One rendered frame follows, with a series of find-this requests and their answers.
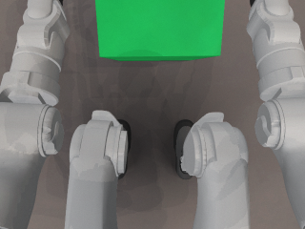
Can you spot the left robot forearm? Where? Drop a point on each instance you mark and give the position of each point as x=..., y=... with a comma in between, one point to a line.
x=38, y=55

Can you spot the right robot forearm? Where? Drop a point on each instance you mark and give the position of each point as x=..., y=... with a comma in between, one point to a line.
x=278, y=50

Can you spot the right robot upper arm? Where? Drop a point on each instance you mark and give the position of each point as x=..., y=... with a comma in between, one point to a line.
x=280, y=125

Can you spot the left robot shin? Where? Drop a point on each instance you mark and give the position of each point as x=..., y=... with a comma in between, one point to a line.
x=77, y=136

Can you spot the carton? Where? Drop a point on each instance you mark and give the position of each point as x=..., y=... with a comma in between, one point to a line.
x=159, y=30

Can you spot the left robot foot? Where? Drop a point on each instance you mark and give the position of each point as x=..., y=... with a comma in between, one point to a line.
x=127, y=128

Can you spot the left robot upper arm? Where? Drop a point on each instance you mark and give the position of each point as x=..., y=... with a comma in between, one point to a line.
x=29, y=133

